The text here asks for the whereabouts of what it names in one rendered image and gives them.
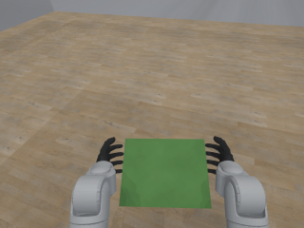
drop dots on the left robot forearm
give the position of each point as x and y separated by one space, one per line
90 198

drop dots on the right robot forearm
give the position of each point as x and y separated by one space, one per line
244 197

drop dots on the robot right hand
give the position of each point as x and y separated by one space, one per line
223 155

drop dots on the carton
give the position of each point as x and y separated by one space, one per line
165 173

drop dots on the robot left hand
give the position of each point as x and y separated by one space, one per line
104 155

